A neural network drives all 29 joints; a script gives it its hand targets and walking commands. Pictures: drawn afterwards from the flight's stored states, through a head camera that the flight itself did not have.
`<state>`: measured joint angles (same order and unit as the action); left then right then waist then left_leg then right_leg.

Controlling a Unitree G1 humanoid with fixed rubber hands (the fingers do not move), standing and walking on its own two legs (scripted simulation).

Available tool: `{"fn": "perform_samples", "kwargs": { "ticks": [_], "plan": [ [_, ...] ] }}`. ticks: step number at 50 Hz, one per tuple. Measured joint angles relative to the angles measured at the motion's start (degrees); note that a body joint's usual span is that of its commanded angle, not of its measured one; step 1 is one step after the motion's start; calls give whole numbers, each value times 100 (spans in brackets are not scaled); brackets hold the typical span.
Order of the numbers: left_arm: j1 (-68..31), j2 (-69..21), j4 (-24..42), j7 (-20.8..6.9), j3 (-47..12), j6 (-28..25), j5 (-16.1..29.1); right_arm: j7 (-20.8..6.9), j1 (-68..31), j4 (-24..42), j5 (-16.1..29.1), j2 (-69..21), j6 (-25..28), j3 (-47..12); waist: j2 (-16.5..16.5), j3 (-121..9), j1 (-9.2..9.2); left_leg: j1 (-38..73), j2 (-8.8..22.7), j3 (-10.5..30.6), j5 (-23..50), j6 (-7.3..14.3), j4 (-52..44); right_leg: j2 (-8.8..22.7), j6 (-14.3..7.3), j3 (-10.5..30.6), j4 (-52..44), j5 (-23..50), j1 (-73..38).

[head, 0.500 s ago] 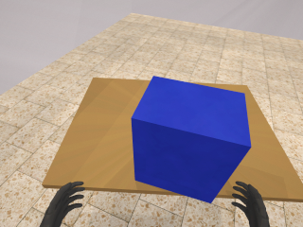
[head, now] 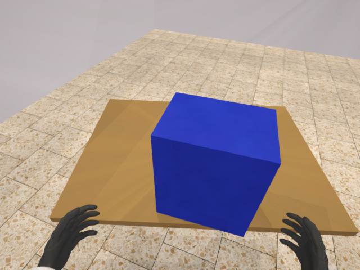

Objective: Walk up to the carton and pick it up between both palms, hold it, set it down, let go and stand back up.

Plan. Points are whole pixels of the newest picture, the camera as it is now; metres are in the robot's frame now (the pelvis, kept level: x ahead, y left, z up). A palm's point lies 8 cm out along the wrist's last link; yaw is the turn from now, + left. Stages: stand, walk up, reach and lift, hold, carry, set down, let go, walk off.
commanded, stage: reach and lift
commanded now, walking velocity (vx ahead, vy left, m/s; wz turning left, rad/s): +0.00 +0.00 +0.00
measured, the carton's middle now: (210, 165) +0.35 -0.07 +0.06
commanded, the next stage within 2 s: none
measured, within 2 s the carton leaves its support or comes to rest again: neither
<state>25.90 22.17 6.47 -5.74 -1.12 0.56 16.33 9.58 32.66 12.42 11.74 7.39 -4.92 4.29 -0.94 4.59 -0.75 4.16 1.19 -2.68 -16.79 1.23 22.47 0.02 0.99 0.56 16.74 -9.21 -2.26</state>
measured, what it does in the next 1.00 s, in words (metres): stands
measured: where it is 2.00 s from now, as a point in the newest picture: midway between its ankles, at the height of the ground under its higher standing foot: outside the picture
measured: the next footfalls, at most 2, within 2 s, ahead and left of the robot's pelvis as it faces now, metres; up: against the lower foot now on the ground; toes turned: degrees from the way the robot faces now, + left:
none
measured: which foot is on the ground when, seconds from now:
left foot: down 0.00-1.00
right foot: down 0.00-1.00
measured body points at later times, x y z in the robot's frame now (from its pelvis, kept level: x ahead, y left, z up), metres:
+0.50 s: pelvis -0.01 -0.03 +0.00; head -0.06 -0.03 +0.45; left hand +0.23 +0.21 +0.11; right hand +0.18 -0.26 +0.09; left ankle -0.03 +0.10 -0.74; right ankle +0.01 -0.15 -0.74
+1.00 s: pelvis +0.02 -0.01 +0.00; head +0.01 +0.00 +0.45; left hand +0.30 +0.20 +0.15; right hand +0.23 -0.25 +0.13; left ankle -0.03 +0.10 -0.74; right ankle +0.01 -0.15 -0.74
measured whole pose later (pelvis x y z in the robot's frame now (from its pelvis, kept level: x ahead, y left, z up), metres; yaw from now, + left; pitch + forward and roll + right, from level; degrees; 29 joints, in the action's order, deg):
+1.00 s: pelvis +0.02 -0.01 +0.00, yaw +0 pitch -5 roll -2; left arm 2.7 24.2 22.5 -7.7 9.2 33.9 16.5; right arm 15.2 14.7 31.6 19.6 15.9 -31.2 5.8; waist -0.3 3.3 3.1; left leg 1.8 1.9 -2.6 -15.5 0.0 18.7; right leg -1.1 0.7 1.7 14.6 -8.7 0.9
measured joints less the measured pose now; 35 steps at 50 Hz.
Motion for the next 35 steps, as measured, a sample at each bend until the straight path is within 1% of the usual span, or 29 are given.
{"fn": "perform_samples", "kwargs": {
  "ticks": [10,14,21,29,35],
  "plan": [
    [-458,35,304,-1,148,759,28,112,-320,662,-59,-21,-1031,89,60,-95,-30,-155,-6,1,175,-44,-74,-16,-46,56,126,66,247],
    [-765,41,403,-11,235,1100,6,153,-596,843,-77,24,-1386,120,46,-141,-2,-229,-2,14,221,-67,-87,-23,-44,59,181,74,348],
    [-1348,129,414,-133,439,1701,28,283,-1005,1065,-12,101,-1978,117,24,-215,64,-260,23,46,259,-124,-140,-51,-75,39,258,32,428],
    [-1872,224,470,-280,658,2302,79,457,-1357,1365,120,207,-2406,73,22,-228,152,-276,54,73,285,-183,-265,-83,-120,18,255,-18,492],
    [-2009,234,768,-320,846,2629,51,563,-1454,1615,300,343,-2534,-14,52,-157,211,-266,72,79,290,-204,-380,-103,-126,16,157,-23,488]
  ]
}}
